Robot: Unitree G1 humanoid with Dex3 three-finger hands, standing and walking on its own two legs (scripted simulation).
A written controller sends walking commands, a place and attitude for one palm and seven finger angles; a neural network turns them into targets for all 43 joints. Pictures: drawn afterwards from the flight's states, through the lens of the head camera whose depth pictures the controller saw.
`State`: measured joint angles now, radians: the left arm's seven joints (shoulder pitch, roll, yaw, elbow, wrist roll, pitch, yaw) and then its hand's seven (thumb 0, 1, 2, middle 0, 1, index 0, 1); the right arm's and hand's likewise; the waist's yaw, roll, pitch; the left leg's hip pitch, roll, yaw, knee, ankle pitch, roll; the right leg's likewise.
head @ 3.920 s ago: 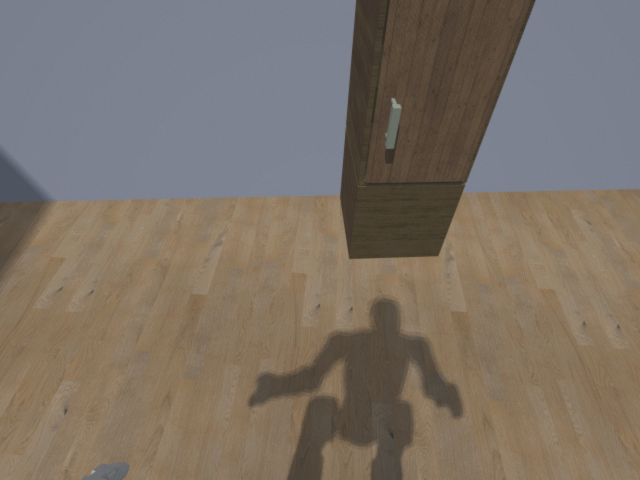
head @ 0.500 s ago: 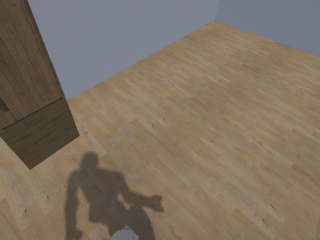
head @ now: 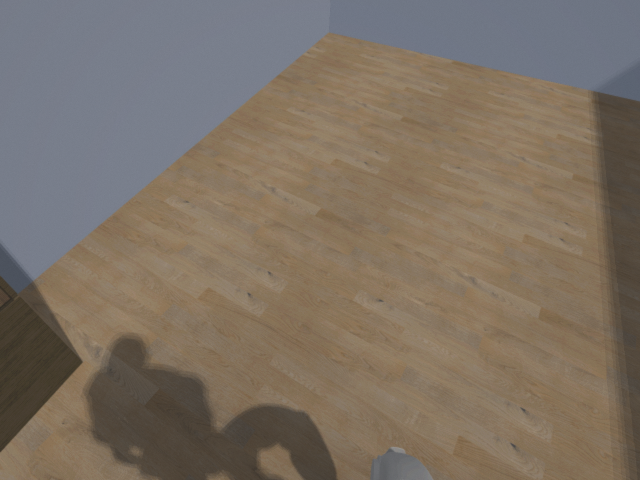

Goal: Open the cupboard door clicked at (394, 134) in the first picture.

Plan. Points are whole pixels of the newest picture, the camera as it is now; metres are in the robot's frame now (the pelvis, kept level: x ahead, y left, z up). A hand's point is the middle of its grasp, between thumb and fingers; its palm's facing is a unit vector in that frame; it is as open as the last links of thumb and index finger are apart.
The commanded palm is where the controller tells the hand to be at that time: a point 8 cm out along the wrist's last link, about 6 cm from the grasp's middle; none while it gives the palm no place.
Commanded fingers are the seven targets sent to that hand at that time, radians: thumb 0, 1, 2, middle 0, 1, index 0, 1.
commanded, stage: walk to a spot facing it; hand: left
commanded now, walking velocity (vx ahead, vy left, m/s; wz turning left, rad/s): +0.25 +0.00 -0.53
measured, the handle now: out of the picture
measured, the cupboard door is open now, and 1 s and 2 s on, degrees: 0 0 0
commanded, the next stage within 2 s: turn to face it in 0.04 s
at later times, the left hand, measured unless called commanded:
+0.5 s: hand (241, 395) +0.28 +0.13 -0.17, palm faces +0.05 -0.98 -0.17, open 7.2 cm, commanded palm none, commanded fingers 0.00 0.90 0.90 -0.20 -0.30 -0.20 -0.30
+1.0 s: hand (180, 430) +0.22 +0.22 -0.17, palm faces +0.34 -0.91 -0.25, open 7.4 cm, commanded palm none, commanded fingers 0.00 0.90 0.90 -0.20 -0.30 -0.20 -0.30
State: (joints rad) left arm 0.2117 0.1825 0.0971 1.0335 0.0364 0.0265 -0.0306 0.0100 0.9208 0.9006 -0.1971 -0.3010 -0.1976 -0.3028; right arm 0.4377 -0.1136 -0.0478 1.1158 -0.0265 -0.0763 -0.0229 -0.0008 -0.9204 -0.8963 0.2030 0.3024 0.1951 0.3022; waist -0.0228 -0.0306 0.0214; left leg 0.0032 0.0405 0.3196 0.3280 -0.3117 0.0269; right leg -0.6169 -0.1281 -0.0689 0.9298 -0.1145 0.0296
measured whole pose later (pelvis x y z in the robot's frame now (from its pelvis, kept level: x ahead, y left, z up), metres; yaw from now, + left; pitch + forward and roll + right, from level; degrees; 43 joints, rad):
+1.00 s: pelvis +0.19 -0.02 +0.00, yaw +18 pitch +1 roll -2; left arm 0.15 0.25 0.09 0.93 0.02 0.05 0.02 0.01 0.91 0.90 -0.20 -0.30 -0.20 -0.30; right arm 0.22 -0.18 -0.06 0.94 -0.03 0.03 0.01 0.00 -0.91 -0.90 0.21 0.30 0.20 0.30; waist -0.03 0.00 0.05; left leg -0.35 -0.04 -0.03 0.46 -0.13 0.07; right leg -0.43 -0.07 0.01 0.96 -0.41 0.10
